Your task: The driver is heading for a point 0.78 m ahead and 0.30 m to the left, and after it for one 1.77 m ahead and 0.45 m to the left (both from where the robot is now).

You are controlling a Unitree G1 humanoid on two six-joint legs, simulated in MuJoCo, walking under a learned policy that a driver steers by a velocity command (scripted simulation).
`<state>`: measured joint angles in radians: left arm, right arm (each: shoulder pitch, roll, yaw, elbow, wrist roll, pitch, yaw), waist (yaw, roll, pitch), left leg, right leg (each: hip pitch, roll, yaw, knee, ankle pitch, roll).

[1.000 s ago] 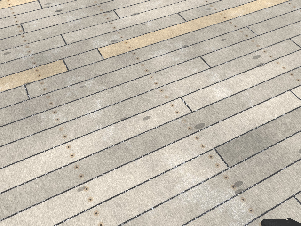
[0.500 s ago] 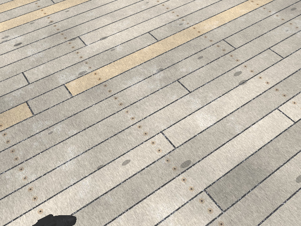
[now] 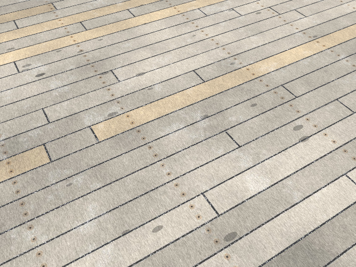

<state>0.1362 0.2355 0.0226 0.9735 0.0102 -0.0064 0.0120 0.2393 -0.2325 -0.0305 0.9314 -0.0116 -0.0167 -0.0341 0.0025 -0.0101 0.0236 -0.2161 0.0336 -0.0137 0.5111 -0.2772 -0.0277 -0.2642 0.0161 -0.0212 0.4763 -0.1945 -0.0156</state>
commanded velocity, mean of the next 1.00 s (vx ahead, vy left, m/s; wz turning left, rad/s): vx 0.11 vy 0.00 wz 0.00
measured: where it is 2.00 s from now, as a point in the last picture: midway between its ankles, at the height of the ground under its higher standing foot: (175, 239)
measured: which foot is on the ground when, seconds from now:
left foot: down 0.00-1.00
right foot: down 0.00-0.92, up 0.94-1.00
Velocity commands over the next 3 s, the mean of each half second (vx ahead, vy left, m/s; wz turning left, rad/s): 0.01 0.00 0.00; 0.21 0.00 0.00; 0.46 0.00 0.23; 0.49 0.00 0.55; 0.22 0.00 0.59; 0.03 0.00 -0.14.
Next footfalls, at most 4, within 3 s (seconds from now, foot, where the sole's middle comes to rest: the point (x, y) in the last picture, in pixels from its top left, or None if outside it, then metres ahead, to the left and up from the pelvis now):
1.26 right None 0.42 -0.14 -0.77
1.84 left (138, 232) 0.65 0.18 -0.77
2.30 right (152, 167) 0.97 0.14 -0.77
2.68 left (113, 208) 0.76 0.29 -0.77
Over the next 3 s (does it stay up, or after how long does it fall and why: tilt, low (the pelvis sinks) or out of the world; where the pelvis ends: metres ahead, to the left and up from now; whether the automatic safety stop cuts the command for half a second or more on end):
stays up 0.83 0.15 -0.01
